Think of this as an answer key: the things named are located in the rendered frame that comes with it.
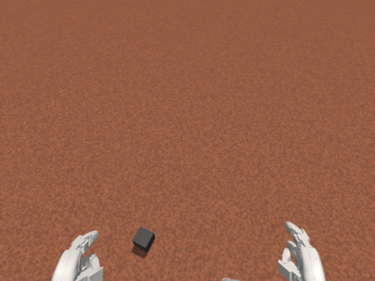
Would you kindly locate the left robot hand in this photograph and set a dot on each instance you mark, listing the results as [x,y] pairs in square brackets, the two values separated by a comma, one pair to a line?
[71,266]

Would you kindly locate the cube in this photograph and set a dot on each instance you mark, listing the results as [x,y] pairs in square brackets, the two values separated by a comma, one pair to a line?
[143,239]

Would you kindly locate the right robot hand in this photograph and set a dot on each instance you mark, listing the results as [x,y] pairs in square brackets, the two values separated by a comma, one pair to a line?
[309,266]

